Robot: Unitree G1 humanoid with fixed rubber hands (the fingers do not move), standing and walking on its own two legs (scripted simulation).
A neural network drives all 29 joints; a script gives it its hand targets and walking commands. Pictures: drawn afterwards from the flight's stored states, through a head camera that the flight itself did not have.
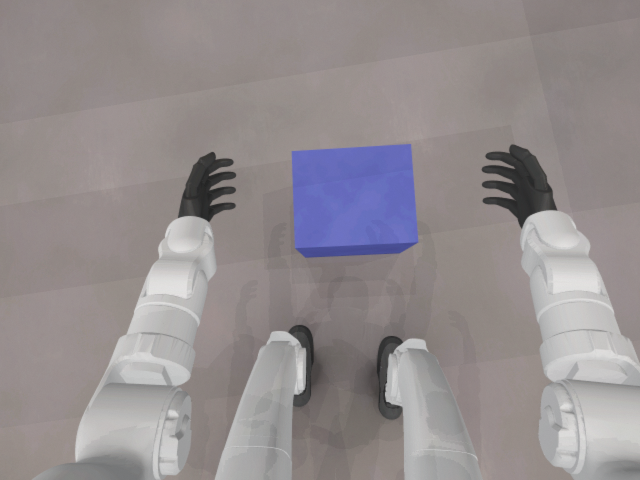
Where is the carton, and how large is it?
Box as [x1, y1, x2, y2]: [292, 144, 417, 257]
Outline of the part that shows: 410,144 292,151 295,248 305,257 395,253 400,252 417,242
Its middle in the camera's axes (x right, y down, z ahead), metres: +0.08 -0.08 +0.94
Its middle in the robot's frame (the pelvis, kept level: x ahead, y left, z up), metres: +0.51 -0.02 -0.56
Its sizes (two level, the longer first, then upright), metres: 0.259 0.214 0.249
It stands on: the floor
